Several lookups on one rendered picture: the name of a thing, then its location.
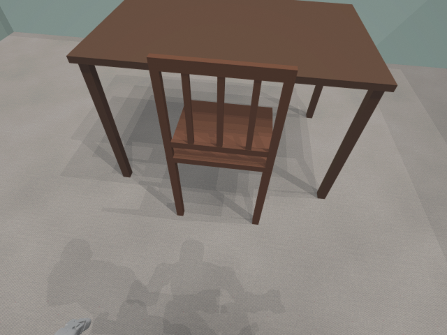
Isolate table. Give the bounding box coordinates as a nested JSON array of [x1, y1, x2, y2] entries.
[[66, 0, 397, 199]]

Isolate chair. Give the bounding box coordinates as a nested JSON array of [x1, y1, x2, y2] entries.
[[147, 53, 298, 225]]

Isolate robot left hand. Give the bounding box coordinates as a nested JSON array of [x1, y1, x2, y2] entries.
[[54, 318, 91, 335]]

